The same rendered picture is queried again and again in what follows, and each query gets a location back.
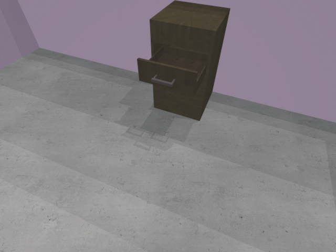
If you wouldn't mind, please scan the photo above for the cabinet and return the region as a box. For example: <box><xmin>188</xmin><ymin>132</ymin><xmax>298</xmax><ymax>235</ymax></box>
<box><xmin>150</xmin><ymin>1</ymin><xmax>230</xmax><ymax>121</ymax></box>

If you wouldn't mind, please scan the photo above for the handle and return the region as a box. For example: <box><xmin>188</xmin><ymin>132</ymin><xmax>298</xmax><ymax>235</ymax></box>
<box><xmin>151</xmin><ymin>74</ymin><xmax>175</xmax><ymax>87</ymax></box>

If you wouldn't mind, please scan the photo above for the drawer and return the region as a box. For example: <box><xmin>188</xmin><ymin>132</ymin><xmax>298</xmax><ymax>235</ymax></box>
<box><xmin>137</xmin><ymin>46</ymin><xmax>208</xmax><ymax>95</ymax></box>

